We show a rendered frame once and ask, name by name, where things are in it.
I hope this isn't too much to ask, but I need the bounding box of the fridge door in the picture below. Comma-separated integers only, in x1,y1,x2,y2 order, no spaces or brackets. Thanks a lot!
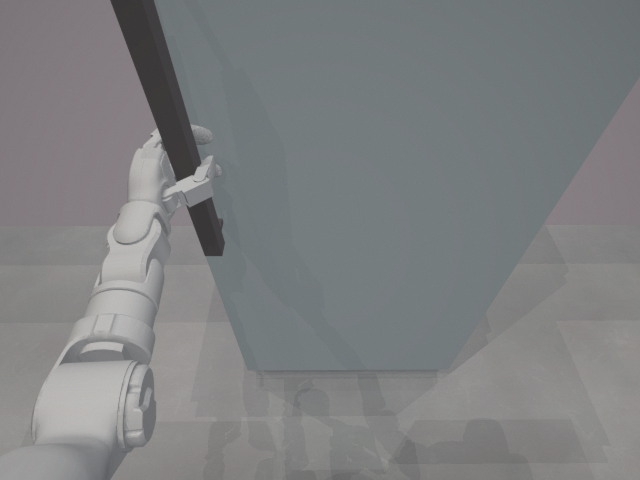
154,0,640,370

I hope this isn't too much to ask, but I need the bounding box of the robot left upper arm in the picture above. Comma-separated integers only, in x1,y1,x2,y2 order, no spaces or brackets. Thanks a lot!
0,360,156,480

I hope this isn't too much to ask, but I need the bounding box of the robot left hand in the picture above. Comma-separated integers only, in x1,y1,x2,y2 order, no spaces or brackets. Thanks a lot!
127,124,222,221

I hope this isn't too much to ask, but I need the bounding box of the handle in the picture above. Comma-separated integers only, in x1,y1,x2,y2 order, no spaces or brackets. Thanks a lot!
110,0,225,256

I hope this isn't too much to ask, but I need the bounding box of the robot left forearm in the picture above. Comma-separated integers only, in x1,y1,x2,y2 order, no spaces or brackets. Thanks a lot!
31,201,171,445

